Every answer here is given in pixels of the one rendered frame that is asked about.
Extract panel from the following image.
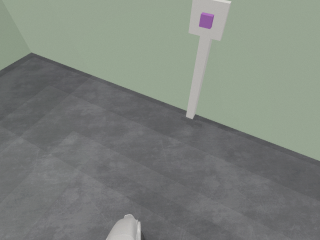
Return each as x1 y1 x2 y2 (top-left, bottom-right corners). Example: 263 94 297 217
186 0 232 119

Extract robot left thigh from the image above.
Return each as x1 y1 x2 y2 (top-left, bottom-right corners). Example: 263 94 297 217
106 217 141 240

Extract button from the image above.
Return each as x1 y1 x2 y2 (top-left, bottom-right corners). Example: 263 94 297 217
199 12 214 29

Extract robot left shin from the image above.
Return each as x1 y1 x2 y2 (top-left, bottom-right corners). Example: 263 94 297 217
124 214 135 219

